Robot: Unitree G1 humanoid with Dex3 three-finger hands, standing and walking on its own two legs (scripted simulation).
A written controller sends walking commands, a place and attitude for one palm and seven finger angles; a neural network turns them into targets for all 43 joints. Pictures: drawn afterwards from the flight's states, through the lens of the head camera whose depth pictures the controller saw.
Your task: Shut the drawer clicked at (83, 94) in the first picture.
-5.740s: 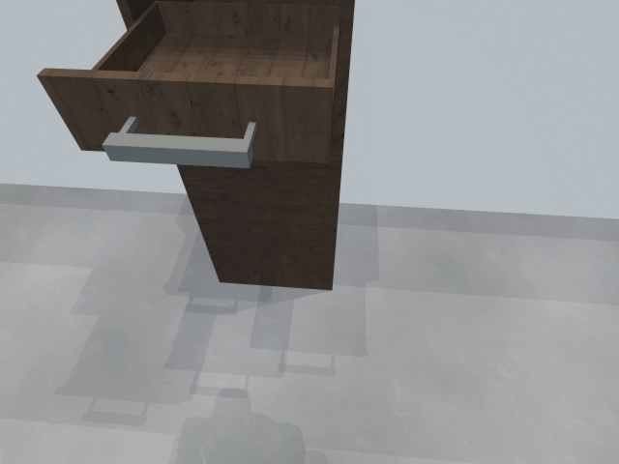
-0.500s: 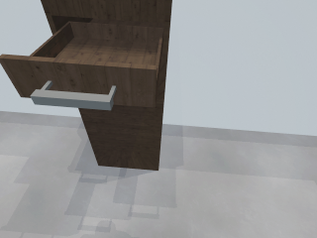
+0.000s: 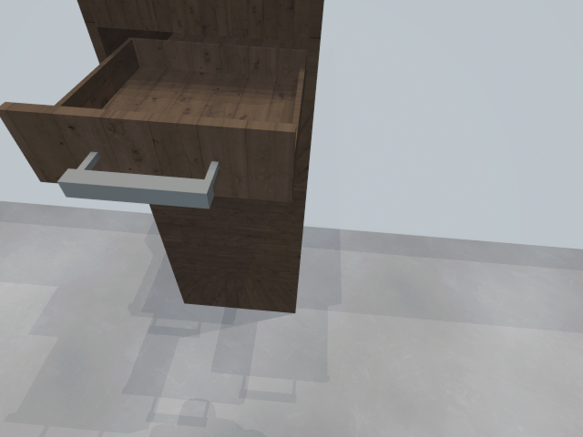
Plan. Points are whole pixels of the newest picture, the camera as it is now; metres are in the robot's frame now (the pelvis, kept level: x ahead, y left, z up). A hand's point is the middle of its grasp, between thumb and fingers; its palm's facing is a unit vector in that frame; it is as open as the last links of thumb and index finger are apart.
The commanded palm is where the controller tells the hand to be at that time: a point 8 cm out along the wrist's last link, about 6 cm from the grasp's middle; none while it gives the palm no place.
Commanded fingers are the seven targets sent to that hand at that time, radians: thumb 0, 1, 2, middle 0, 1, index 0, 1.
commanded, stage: shuffle to correct the standing spot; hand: left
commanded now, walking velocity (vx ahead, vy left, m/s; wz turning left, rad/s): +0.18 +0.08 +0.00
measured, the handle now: (145, 176) +0.39 +0.23 +0.17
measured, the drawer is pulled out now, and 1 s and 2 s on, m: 0.30 0.30 0.30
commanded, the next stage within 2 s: come to a stop and stand still in 0.30 s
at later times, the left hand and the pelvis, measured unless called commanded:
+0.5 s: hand out of the picture +0.12 +0.20 -0.17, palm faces -0.03 -0.98 -0.20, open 7.3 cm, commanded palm none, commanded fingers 0.00 0.90 0.90 -0.20 -0.30 -0.20 -0.30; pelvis +0.09 +0.03 +0.00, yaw -3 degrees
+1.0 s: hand out of the picture +0.14 +0.21 -0.18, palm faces +0.04 -0.98 -0.20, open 7.3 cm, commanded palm none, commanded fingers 0.00 0.90 0.90 -0.20 -0.30 -0.20 -0.30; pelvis +0.10 +0.03 +0.00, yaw -1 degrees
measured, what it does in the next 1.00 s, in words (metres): walks ahead: right foot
